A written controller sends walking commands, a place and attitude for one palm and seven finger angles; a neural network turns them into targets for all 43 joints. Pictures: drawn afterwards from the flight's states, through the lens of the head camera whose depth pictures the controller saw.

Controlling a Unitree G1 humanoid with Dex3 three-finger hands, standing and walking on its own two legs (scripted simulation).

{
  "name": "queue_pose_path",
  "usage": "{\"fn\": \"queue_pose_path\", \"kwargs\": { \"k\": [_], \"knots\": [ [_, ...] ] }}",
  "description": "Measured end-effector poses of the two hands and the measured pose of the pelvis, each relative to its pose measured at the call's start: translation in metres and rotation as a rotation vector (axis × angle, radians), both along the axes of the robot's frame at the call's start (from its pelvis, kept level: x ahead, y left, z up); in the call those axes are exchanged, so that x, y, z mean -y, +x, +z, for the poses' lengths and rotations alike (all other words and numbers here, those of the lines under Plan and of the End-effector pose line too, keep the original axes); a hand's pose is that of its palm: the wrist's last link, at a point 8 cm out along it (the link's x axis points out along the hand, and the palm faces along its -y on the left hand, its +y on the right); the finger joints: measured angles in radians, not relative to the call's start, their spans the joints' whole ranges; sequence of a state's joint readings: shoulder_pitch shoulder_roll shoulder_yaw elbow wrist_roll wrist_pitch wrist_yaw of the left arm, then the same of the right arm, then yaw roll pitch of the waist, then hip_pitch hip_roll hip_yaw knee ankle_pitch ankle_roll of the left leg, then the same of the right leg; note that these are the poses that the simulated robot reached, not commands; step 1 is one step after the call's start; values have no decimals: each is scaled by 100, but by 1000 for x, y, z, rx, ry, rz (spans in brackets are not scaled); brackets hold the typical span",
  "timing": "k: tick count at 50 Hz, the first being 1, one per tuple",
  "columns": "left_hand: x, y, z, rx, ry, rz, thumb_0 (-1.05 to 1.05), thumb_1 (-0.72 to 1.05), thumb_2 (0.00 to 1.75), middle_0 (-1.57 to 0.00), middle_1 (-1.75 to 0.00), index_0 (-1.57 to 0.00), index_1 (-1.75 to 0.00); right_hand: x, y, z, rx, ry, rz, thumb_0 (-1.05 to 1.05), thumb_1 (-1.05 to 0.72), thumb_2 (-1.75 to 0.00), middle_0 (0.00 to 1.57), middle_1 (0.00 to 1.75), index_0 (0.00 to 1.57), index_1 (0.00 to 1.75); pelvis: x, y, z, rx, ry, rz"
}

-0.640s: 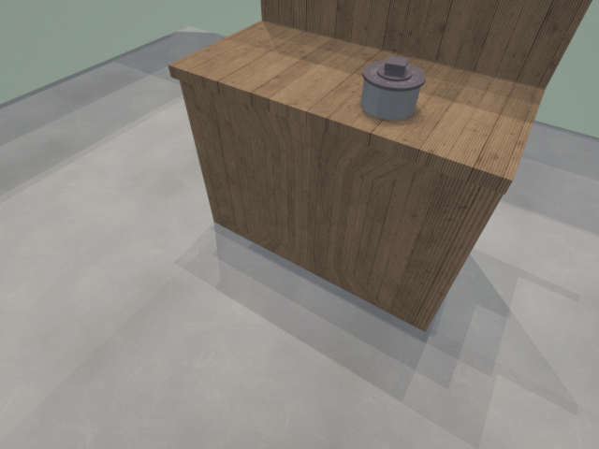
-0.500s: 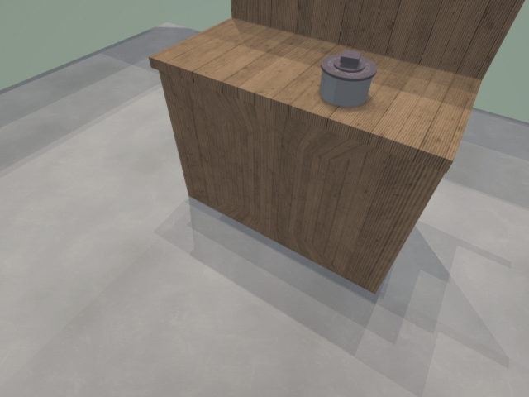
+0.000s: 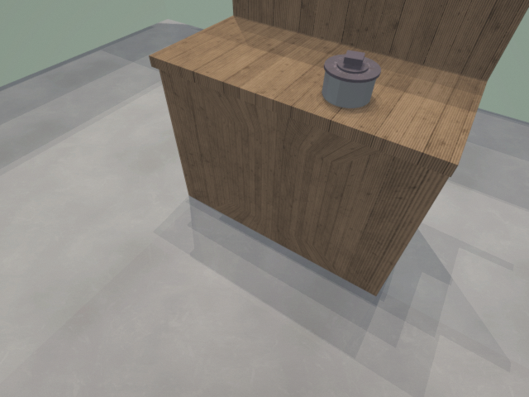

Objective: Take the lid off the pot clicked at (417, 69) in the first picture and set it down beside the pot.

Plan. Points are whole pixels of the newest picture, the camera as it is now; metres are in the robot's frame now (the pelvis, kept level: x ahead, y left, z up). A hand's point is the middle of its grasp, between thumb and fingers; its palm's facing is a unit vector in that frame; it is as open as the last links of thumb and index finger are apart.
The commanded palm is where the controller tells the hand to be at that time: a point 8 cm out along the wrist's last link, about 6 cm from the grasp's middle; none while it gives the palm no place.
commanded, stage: turn to face it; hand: left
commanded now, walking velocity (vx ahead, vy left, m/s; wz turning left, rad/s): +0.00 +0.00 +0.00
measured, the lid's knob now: (354, 58) +0.94 -0.19 +0.09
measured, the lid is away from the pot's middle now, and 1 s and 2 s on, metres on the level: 0.00 0.00 0.00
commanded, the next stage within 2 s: take the last steps up to it in 1.06 s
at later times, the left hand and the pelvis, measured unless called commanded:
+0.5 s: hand out of the picture +0.05 +0.19 -0.18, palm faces -0.14 -0.95 -0.28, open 7.4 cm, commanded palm none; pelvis -0.01 -0.02 -0.02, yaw -11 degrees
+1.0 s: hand out of the picture +0.10 +0.17 -0.17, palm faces -0.29 -0.93 -0.23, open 7.4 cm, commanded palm none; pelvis +0.00 +0.00 +0.00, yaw -22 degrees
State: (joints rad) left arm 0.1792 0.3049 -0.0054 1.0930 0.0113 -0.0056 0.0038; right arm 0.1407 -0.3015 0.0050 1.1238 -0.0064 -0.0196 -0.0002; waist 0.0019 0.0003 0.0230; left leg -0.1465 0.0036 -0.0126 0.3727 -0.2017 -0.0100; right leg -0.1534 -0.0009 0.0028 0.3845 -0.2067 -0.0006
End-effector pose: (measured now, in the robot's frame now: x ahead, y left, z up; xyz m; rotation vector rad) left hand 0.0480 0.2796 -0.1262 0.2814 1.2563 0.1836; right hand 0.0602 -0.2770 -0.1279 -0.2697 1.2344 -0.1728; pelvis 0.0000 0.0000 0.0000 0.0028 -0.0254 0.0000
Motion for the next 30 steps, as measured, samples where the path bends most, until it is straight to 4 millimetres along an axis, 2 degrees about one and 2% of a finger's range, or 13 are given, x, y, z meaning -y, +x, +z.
{"fn": "queue_pose_path", "kwargs": {
  "k": [13, 21, 26, 30],
  "knots": [
    [5, 4, -4, -19, -6, -14, 1, 91, 90, -20, -30, -20, -30, -4, -3, -4, 17, 5, -43, 1, -91, -90, 20, 29, 20, 30, 0, 0, -3, -4, 2, -47],
    [27, 6, -17, -66, -31, -76, 1, 91, 90, -20, -30, -20, -30, -11, -36, -22, 16, 54, -149, 1, -91, -90, 20, 30, 20, 30, 7, -9, -15, -4, 32, -139],
    [50, 8, -19, -62, -16, -118, 1, 91, 90, -20, -30, -20, -30, 3, -57, -45, 4, 92, -220, 1, -90, -90, 20, 30, 20, 30, 24, -12, -27, 0, 34, -206],
    [66, 4, -12, -61, -13, -122, 1, 91, 90, -20, -30, -20, -30, 12, -66, -41, -20, 96, -255, 1, -91, -90, 20, 29, 20, 30, 32, -16, -20, -11, 30, -222]
  ]
}}
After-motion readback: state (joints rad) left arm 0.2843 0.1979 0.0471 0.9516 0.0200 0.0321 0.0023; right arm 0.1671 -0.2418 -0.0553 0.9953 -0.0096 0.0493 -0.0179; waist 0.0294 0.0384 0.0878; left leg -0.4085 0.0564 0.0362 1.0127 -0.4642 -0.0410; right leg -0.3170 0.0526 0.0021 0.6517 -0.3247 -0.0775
